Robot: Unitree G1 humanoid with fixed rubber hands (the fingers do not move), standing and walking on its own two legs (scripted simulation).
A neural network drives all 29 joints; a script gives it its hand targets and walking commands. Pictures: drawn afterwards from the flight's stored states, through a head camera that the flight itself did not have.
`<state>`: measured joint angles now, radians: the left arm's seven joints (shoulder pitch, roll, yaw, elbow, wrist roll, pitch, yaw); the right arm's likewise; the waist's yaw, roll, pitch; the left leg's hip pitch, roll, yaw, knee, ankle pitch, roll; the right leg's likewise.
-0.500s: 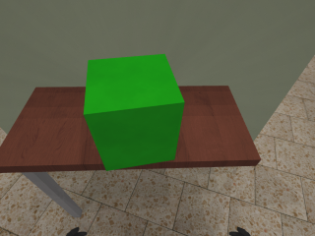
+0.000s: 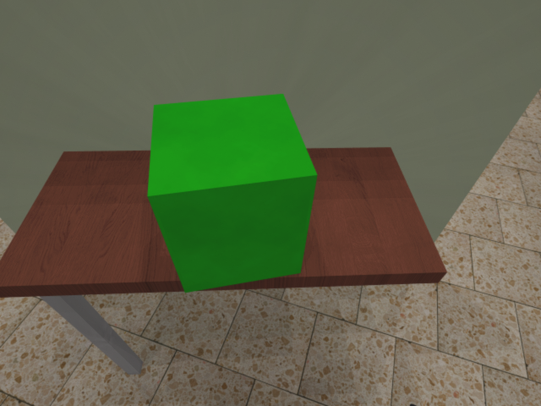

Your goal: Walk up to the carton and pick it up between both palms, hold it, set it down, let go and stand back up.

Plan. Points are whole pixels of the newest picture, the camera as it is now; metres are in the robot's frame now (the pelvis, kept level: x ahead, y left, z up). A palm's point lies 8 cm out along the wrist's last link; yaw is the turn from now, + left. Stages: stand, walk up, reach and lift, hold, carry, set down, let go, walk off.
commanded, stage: stand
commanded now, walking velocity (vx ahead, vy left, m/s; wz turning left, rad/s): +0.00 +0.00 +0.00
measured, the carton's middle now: (232, 195) +0.44 +0.07 +0.06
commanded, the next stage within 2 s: walk up in 0.04 s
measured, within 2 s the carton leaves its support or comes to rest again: neither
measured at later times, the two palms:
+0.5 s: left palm out of the picture +0.07 +0.24 -0.11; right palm out of the picture +0.05 -0.24 -0.12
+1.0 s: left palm out of the picture +0.08 +0.25 -0.11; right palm out of the picture +0.07 -0.23 -0.12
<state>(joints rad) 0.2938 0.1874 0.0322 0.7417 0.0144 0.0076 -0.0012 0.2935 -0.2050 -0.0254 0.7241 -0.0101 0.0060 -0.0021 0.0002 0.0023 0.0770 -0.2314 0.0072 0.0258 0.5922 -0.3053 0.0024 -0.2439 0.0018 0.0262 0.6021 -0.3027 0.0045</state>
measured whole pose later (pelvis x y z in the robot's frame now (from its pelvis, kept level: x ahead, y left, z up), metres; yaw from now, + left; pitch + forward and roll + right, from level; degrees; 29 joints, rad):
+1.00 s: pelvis +0.01 +0.01 +0.00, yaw -1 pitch -2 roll +0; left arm 0.33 0.20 0.00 0.78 0.02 0.00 0.02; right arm 0.32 -0.22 0.00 0.79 -0.01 0.01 -0.01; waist 0.00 0.01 0.04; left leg -0.21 0.00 0.06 0.57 -0.32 0.02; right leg -0.24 -0.01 0.06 0.58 -0.30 0.02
